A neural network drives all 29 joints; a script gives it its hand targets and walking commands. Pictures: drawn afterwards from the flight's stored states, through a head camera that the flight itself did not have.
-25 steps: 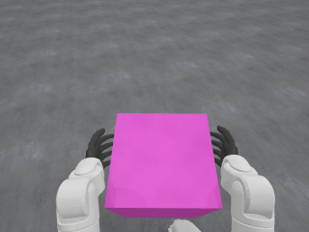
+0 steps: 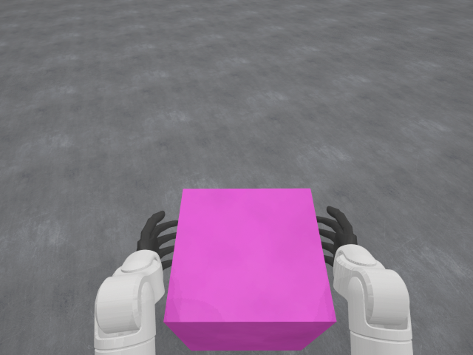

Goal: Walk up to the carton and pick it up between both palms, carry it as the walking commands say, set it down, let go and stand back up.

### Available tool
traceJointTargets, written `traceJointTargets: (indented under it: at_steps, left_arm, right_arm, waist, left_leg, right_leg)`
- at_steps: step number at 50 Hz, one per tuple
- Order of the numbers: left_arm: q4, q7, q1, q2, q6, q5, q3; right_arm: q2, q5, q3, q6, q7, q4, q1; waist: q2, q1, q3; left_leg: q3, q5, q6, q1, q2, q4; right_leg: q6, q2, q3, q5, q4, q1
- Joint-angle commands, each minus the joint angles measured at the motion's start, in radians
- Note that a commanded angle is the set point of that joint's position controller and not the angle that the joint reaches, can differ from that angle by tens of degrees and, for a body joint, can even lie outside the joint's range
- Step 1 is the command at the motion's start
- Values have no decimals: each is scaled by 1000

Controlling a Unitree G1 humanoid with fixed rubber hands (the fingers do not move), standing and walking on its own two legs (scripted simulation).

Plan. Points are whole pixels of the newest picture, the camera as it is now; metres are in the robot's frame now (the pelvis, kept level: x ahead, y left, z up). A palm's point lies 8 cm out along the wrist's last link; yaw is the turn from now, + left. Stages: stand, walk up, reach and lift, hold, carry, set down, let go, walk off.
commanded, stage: carry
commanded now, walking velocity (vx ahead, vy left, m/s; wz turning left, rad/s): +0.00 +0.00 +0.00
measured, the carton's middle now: (246, 275) +0.26 +0.00 +0.01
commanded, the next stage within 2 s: none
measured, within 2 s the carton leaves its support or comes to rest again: neither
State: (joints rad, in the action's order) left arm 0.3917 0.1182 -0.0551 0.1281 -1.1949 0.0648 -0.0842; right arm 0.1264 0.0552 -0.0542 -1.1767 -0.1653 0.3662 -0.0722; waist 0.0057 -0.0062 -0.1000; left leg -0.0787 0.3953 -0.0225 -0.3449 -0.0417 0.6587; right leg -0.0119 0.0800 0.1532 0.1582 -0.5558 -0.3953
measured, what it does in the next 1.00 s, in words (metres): walks backwards: left foot, then right foot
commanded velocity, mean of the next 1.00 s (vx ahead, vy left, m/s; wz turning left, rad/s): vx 0.00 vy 0.00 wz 0.00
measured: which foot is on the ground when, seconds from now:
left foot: up 0.00-0.00, down 0.02-0.34, up 0.36-0.56, down 0.58-1.00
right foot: down 0.00-0.06, up 0.08-0.30, down 0.32-1.00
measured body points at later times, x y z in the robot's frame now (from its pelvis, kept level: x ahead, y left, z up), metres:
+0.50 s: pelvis -0.06 +0.02 +0.00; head -0.10 +0.00 +0.45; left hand +0.21 +0.15 +0.07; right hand +0.20 -0.15 +0.06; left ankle -0.01 +0.15 -0.72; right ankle -0.01 -0.09 -0.73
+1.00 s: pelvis -0.10 +0.05 +0.00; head -0.13 +0.04 +0.44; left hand +0.19 +0.17 +0.07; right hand +0.16 -0.13 +0.07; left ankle -0.04 +0.15 -0.73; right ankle -0.05 -0.08 -0.73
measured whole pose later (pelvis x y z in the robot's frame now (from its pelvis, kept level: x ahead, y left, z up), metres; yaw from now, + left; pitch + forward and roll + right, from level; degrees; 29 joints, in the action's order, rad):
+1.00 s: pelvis -0.10 +0.05 +0.00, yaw -6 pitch +0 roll +1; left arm 0.22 0.11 -0.07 0.13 -0.95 0.09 -0.07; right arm 0.13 0.09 -0.09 -0.95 -0.11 0.19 -0.09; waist 0.00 -0.01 -0.10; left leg -0.13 0.25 -0.02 -0.36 -0.03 0.60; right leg 0.01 0.06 0.15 0.25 -0.64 -0.39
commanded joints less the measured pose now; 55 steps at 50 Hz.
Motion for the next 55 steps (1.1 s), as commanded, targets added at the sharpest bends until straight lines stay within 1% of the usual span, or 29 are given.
traceJointTargets:
  at_steps: [1, 2, 4, 8, 9, 12, 14, 16, 17, 18, 21, 25, 26, 27, 30, 33, 34, 35, 37, 40, 41, 43, 44, 46, 50, 51, 53, 54, 55]
  left_arm:
    - [137, -108, -466, 770, 91, -264, 592]
    - [305, -108, -540, 877, 83, -342, 702]
    - [350, -108, -535, 855, 56, -341, 735]
    - [2, -110, -450, 704, 85, -223, 554]
    - [-272, -119, -410, 585, 105, -113, 406]
    - [141, -124, -537, 822, 126, -286, 633]
    - [-45, -135, -525, 720, 137, -231, 526]
    - [-49, -123, -451, 676, 140, -203, 487]
    - [-230, -130, -418, 623, 173, -138, 406]
    - [-301, -136, -449, 571, 204, -101, 357]
    - [88, -139, -539, 764, 226, -252, 548]
    - [233, -131, -441, 826, 196, -307, 633]
    - [42, -133, -401, 725, 195, -229, 532]
    - [175, -135, -395, 796, 178, -281, 597]
    - [279, -117, -413, 815, 122, -316, 668]
    - [141, -115, -431, 680, 80, -244, 599]
    - [230, -119, -419, 772, 67, -294, 659]
    - [-120, -116, -427, 533, 105, -126, 436]
    - [-240, -124, -491, 543, 161, -99, 402]
    - [-97, -137, -527, 717, 252, -169, 496]
    - [-260, -147, -528, 671, 279, -115, 421]
    - [-11, -155, -528, 743, 294, -206, 539]
    - [-272, -164, -518, 630, 309, -111, 411]
    - [163, -148, -447, 854, 254, -280, 636]
    - [-150, -152, -404, 617, 261, -136, 462]
    - [100, -145, -438, 761, 237, -231, 602]
    - [103, -142, -430, 759, 210, -239, 600]
    - [-140, -154, -418, 647, 215, -155, 483]
    - [1, -148, -453, 750, 200, -220, 576]
  right_arm:
    - [798, -263, 539, 71, 145, 70, -426]
    - [881, -306, 607, 68, 147, 199, -434]
    - [873, -311, 607, 40, 159, 186, -343]
    - [708, -186, 448, 75, 156, -62, -346]
    - [594, -95, 317, 99, 168, -330, -318]
    - [800, -244, 531, 133, 159, 128, -484]
    - [733, -167, 423, 142, 158, -103, -423]
    - [742, -177, 462, 143, 143, -70, -415]
    - [660, -101, 385, 171, 147, -222, -392]
    - [617, -62, 322, 196, 151, -340, -385]
    - [831, -217, 539, 199, 154, 3, -468]
    - [892, -287, 640, 168, 145, 194, -441]
    - [799, -217, 544, 164, 150, -6, -405]
    - [866, -292, 635, 153, 150, 187, -476]
    - [885, -309, 639, 82, 155, 171, -348]
    - [730, -223, 505, 61, 152, 2, -291]
    - [792, -278, 581, 49, 154, 153, -342]
    - [573, -98, 321, 78, 164, -198, -264]
    - [571, -75, 276, 146, 177, -347, -364]
    - [721, -144, 403, 245, 192, -135, -485]
    - [667, -90, 327, 279, 198, -272, -482]
    - [783, -186, 480, 295, 194, 4, -516]
    - [680, -70, 325, 311, 200, -323, -442]
    - [908, -294, 639, 255, 188, 206, -524]
    - [704, -121, 415, 230, 202, -274, -317]
    - [847, -250, 586, 214, 198, 23, -447]
    - [818, -236, 562, 189, 191, 32, -416]
    - [693, -132, 414, 201, 199, -221, -356]
    - [789, -194, 498, 188, 193, -58, -383]
  waist:
    - [-67, 23, -252]
    - [-233, 33, -229]
    - [-261, 39, -104]
    - [-185, 10, -119]
    - [-210, 7, -74]
    - [-176, -2, -104]
    - [-122, -3, -123]
    - [122, 0, -94]
    - [250, 10, -132]
    - [200, 16, -98]
    - [167, 18, -97]
    - [215, 5, -215]
    - [207, 6, -209]
    - [216, 5, -231]
    - [26, 19, -288]
    - [-223, 33, -131]
    - [-212, 33, -163]
    - [-217, 28, -145]
    - [-220, 16, -81]
    - [-55, 0, -128]
    - [-81, 2, -149]
    - [78, 20, -171]
    - [105, 29, -185]
    - [176, 17, -176]
    - [45, 21, -188]
    - [9, 18, -141]
    - [6, 15, -156]
    - [-13, 17, -126]
    - [-12, 14, -102]
  left_leg:
    - [79, -82, -3, 326, -57, -318]
    - [248, 19, -53, 368, -183, -386]
    - [318, 221, -159, 164, -348, -486]
    - [145, 80, -92, 73, -236, -382]
    - [116, 23, -85, 61, -222, -356]
    - [128, 183, -75, -71, -193, -359]
    - [125, 164, -63, -98, -170, -281]
    - [39, 61, -12, -151, -65, -52]
    - [16, 16, 38, -193, -11, 69]
    - [48, 51, 49, -221, -4, 94]
    - [67, 4, 41, -134, 13, 112]
    - [46, 23, 22, -50, 33, -50]
    - [52, -33, 23, -24, 2, -117]
    - [20, -30, 23, 24, 21, -138]
    - [70, -158, -2, 214, -45, -259]
    - [315, 169, -125, 159, -263, -407]
    - [352, 214, -163, 104, -312, -451]
    - [274, 137, -151, 82, -310, -439]
    - [189, 129, -98, -18, -261, -425]
    - [92, -126, -42, 57, -139, -231]
    - [71, -178, -22, 56, -118, -191]
    - [52, -69, 5, -13, -50, -61]
    - [46, -63, 10, -59, -27, -70]
    - [48, -23, 0, 40, -9, -85]
    - [86, -69, -19, 127, -63, -185]
    - [123, -71, -26, 81, -88, -222]
    - [113, -47, -36, 98, -95, -211]
    - [130, -15, -25, 66, -107, -257]
    - [137, 65, -29, 33, -101, -284]
  right_leg:
    - [-40, -106, 51, 92, 80, -74]
    - [-5, -28, -19, 139, -37, -191]
    - [6, -18, -93, 322, -385, -270]
    - [-16, -51, -126, 222, -335, -142]
    - [-18, -54, -132, 239, -250, -126]
    - [-32, -20, -162, 170, -181, 43]
    - [-47, -30, -121, 201, -29, 111]
    - [-44, -199, 168, 284, 218, 112]
    - [-68, -324, 403, 32, 281, 152]
    - [-55, -341, 424, -50, 272, 141]
    - [-15, -264, 300, 40, 279, 81]
    - [-35, -217, 213, -56, 230, 186]
    - [-45, -208, 198, -185, 178, 187]
    - [-43, -189, 168, -95, 193, 167]
    - [-49, -109, 31, -35, 59, 33]
    - [-29, 2, -104, 272, -227, -227]
    - [-31, -14, -116, 275, -335, -194]
    - [-35, -46, -115, 220, -346, -167]
    - [-25, -57, -124, 197, -308, -128]
    - [-43, -56, -115, 111, 30, -4]
    - [-42, -83, -45, 51, 74, 28]
    - [-62, -215, 169, -75, 147, 66]
    - [-66, -259, 236, -5, 187, 105]
    - [-69, -211, 201, 303, 226, 8]
    - [-58, -125, 61, 168, 110, -59]
    - [-62, -106, 17, 96, 57, -61]
    - [-70, -109, 22, 136, 45, -59]
    - [-59, -94, 3, 143, 39, -76]
    - [-60, -82, -4, 205, 31, -67]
